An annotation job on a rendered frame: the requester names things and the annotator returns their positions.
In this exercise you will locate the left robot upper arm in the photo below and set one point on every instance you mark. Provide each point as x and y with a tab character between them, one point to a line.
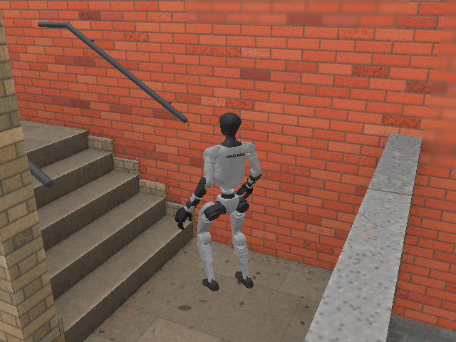
210	155

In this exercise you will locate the robot right hand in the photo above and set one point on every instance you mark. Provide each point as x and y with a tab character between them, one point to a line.
243	189

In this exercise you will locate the right robot thigh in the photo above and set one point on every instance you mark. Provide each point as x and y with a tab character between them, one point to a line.
237	220

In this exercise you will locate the right robot shin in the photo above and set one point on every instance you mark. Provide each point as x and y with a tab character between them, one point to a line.
242	257

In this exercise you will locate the right robot upper arm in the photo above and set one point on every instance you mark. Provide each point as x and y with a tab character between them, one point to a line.
253	159

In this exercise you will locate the robot right forearm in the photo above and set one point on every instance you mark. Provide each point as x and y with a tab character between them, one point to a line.
251	181

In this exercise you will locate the robot left hand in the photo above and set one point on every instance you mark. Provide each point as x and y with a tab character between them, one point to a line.
181	216

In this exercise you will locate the robot left forearm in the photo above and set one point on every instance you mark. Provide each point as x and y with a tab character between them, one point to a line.
197	196

